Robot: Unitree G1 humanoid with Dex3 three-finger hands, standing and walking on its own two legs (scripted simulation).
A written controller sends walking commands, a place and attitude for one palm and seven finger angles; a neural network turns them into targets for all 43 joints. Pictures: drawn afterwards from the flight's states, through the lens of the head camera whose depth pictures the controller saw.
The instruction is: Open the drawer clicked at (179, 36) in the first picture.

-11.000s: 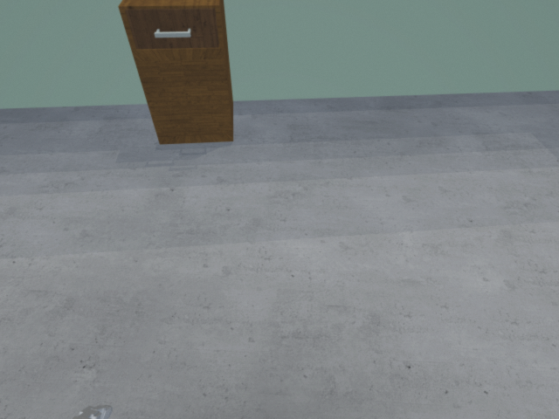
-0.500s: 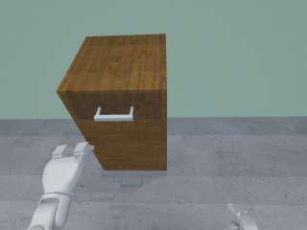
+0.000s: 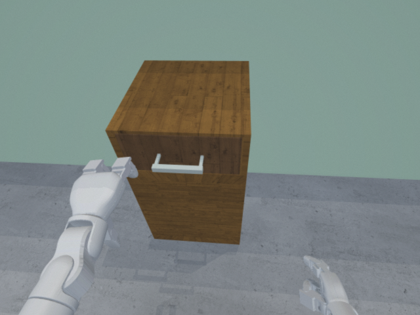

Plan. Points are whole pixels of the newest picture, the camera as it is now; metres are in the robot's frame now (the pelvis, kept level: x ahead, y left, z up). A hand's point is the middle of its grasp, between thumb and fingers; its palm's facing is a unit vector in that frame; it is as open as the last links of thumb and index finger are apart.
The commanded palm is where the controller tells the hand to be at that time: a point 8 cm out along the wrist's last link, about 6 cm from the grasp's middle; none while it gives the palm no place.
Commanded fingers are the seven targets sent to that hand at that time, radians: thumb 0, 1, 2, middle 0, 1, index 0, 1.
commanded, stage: raise the hand with hooked fingers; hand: left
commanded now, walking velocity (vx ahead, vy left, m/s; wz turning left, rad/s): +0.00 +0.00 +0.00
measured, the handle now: (178, 163) +0.56 +0.19 -0.12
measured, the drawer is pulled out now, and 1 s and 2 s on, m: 0.00 0.00 0.00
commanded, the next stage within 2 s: move the hooked fingers above the handle in 0.54 s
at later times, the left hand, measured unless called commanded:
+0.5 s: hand (118, 192) +0.31 +0.22 +0.08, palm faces +0.06 -0.09 -0.99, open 13.8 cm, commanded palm +0.28 +0.23 +0.14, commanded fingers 0.00 -0.50 0.30 -0.30 -1.20 -0.30 -1.20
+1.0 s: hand (137, 184) +0.35 +0.21 +0.05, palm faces +0.01 -0.06 -1.00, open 13.8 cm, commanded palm +0.34 +0.21 +0.10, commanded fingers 0.00 -0.50 0.30 -0.30 -1.20 -0.30 -1.20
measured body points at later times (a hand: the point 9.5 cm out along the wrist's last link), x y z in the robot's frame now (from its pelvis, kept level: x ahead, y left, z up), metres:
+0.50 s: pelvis +0.00 -0.01 +0.01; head +0.02 -0.04 +0.45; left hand +0.30 +0.23 +0.13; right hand +0.18 -0.24 -0.11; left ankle +0.03 +0.10 -0.73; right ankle -0.01 -0.13 -0.73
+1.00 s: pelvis +0.00 -0.03 +0.00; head +0.03 -0.05 +0.45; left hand +0.34 +0.21 +0.10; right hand +0.18 -0.26 -0.12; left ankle +0.03 +0.10 -0.73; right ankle -0.01 -0.13 -0.73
